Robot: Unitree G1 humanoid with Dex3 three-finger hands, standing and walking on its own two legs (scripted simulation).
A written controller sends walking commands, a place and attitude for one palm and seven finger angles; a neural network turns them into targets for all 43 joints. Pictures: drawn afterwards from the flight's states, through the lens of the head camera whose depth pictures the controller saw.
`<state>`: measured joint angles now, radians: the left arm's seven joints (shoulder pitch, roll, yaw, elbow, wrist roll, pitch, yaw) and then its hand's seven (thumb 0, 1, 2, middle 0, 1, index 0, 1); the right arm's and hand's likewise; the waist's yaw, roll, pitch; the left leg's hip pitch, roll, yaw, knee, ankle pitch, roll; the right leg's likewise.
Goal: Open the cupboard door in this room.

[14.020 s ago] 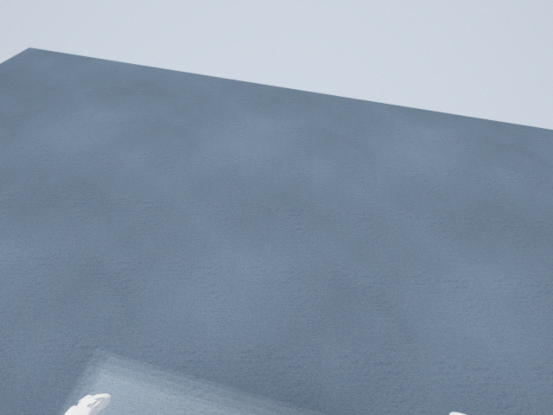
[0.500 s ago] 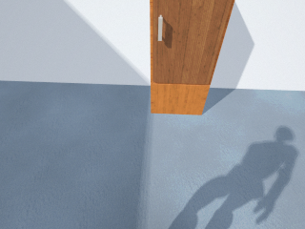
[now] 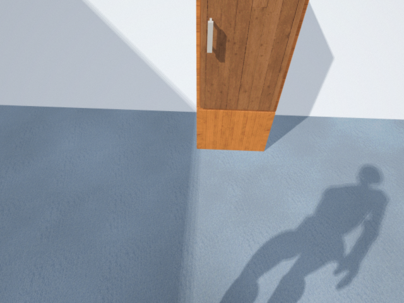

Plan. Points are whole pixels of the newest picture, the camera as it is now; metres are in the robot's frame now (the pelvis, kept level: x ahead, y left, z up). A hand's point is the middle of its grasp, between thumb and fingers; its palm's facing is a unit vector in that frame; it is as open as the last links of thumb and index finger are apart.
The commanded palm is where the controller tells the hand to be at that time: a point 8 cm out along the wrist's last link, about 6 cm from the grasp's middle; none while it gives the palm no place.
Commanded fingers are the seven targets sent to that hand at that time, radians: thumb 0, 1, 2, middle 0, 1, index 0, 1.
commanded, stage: look at it before walking up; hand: left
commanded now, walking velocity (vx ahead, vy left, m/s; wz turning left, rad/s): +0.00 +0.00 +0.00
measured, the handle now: (210, 35) +1.16 +0.04 +0.02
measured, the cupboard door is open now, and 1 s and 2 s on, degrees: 0 0 0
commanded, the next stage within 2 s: walk to a spot facing it in 0.12 s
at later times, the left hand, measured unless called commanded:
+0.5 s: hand out of the picture +0.03 +0.16 -0.18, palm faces -0.05 -0.98 -0.21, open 7.4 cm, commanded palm none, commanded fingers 0.00 0.90 0.90 -0.20 -0.30 -0.20 -0.30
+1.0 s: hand (181, 287) +0.20 +0.07 -0.16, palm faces -0.18 -0.96 -0.20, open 7.4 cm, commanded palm none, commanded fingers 0.00 0.90 0.90 -0.20 -0.30 -0.20 -0.30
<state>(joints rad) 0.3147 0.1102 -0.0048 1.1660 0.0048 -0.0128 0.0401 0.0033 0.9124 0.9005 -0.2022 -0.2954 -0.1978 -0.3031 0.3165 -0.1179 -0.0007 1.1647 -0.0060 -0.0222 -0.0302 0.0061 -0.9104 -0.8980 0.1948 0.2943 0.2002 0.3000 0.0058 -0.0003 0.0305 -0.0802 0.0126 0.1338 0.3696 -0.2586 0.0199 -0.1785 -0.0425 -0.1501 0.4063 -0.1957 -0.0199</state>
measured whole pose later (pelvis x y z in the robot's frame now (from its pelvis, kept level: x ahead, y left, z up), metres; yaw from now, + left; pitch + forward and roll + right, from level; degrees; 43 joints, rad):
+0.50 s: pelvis +0.02 -0.02 -0.01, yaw -6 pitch -1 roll +2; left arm 0.30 0.14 0.06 1.10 0.03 0.05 -0.02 0.01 0.91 0.90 -0.20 -0.30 -0.20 -0.30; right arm 0.33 -0.18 -0.05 1.10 -0.03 -0.02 -0.02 0.01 -0.91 -0.90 0.20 0.29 0.20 0.30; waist -0.01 0.03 0.03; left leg -0.07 0.05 0.23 0.44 -0.35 0.00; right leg -0.39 -0.05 -0.09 0.86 -0.42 -0.01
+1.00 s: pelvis +0.18 -0.11 +0.00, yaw -17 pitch +1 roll +1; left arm 0.37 0.13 0.03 1.07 0.02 -0.07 0.00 0.00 0.91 0.90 -0.21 -0.30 -0.20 -0.30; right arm 0.05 -0.23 -0.06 0.94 -0.03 -0.01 0.02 0.01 -0.91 -0.90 0.19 0.29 0.20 0.30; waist 0.05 0.02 0.05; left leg -0.62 0.13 0.03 0.99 -0.17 -0.07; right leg -0.08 0.04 -0.02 0.36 -0.30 -0.07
